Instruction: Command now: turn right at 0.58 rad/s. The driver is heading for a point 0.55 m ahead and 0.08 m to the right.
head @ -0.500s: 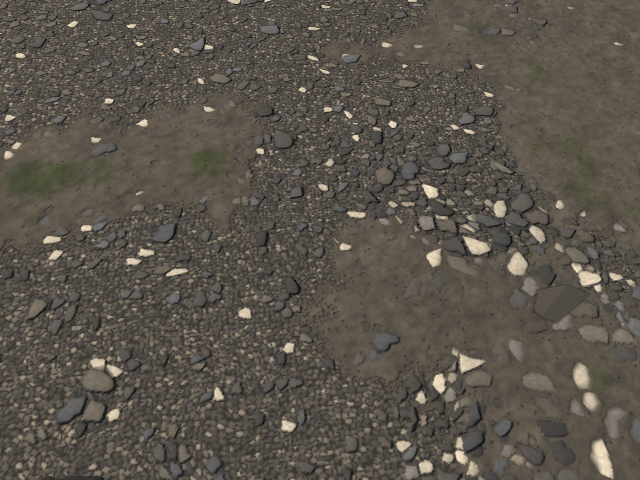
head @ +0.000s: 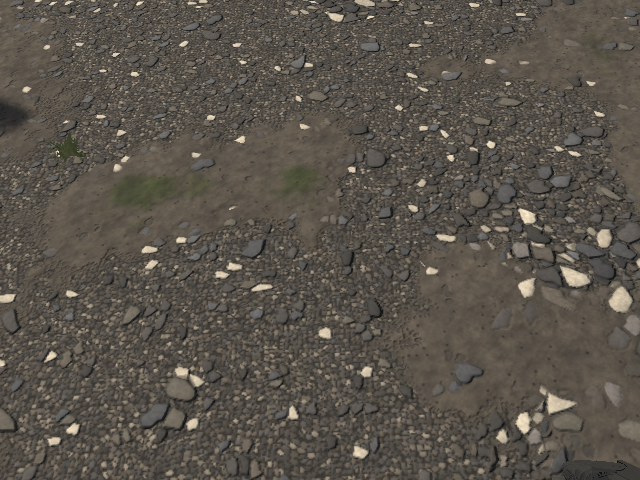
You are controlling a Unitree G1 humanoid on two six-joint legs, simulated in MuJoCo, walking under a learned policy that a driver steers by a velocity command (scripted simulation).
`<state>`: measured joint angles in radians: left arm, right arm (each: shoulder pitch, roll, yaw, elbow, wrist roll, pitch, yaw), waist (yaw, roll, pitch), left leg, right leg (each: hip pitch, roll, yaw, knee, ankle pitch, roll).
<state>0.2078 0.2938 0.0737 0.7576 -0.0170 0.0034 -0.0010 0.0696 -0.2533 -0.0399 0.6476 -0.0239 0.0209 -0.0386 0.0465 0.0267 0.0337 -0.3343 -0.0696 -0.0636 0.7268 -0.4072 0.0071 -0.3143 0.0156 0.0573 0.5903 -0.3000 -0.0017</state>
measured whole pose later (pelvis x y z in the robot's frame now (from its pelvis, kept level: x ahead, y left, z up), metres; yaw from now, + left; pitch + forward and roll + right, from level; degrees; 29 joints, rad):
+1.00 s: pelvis -0.01 +0.01 +0.00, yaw -11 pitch +2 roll -2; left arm 0.08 0.28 0.08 0.68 0.00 0.02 0.03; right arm 0.22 -0.31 -0.09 0.63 0.03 0.08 0.02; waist -0.03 -0.01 0.07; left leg -0.43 0.08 0.08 0.80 -0.38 -0.05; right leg -0.21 -0.10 -0.21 0.51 -0.31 0.03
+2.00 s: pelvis +0.11 +0.03 +0.01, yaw -24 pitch +2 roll +0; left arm 0.19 0.37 0.10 0.60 -0.02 0.04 0.04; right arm 0.09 -0.28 -0.07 0.64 -0.02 -0.02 -0.01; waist 0.02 -0.03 0.04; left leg -0.33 -0.04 -0.03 0.47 -0.18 0.03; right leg -0.44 0.08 0.17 1.04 -0.53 0.06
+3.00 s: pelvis +0.54 -0.10 +0.01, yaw -4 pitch +1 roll +0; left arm 0.16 0.31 0.04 0.70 0.00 -0.07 0.03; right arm 0.20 -0.27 -0.03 0.76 0.01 -0.07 0.02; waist -0.02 -0.02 0.09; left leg -0.18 -0.14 0.02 0.34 -0.16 0.14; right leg -0.67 -0.12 0.06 1.03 -0.22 0.06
